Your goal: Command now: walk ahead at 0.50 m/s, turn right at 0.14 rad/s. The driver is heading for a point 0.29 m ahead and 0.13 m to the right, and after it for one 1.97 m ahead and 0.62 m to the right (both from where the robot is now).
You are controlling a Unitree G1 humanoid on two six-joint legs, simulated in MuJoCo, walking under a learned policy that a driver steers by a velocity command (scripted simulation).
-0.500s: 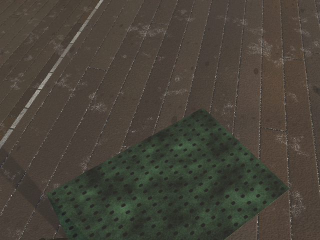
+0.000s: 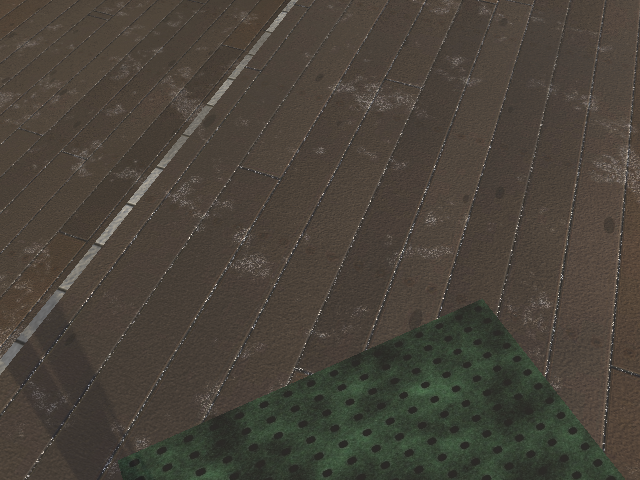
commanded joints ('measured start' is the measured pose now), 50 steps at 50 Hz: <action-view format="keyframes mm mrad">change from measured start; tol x32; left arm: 1 -37 103 29 -83 4 -6 2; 50 -33 124 38 -218 6 22 27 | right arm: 1 88 -96 -34 -15 -11 -19 0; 41 -197 -121 -27 -63 6 -50 -8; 50 143 -141 -52 30 -4 -44 -5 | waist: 1 -46 115 -64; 17 -113 63 77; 24 77 -149 -436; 50 -109 93 -79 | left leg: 1 304 270 -312 -312 79 170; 16 457 291 90 -347 374 98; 21 456 266 167 101 975 30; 24 -374 -38 -118 913 -403 -78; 38 -115 28 -88 77 266 -127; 45 165 38 -107 -81 141 -17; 47 686 391 -737 -173 -126 228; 50 462 326 -595 -251 -249 166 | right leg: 1 -317 -100 69 48 132 -3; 12 -334 -55 27 -379 541 13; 21 23 110 -147 -540 265 -131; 24 824 -302 833 -786 148 -440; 32 138 -104 286 -899 563 -296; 43 213 -96 386 -734 312 -176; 50 -415 36 136 156 10 -9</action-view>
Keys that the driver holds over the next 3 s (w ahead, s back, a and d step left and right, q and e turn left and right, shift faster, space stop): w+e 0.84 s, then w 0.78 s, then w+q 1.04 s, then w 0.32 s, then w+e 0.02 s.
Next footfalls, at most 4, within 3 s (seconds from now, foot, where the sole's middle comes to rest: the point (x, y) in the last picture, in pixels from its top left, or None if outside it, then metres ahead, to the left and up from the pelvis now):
0.44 right None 0.38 -0.17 -0.77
0.92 left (369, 378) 0.70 -0.08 -0.77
1.42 right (521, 353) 0.78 -0.43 -0.77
1.96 left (479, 228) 1.16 -0.38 -0.77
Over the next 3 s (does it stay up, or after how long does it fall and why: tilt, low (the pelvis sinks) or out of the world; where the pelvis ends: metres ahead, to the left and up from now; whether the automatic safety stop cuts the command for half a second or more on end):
stays up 1.51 -0.49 -0.01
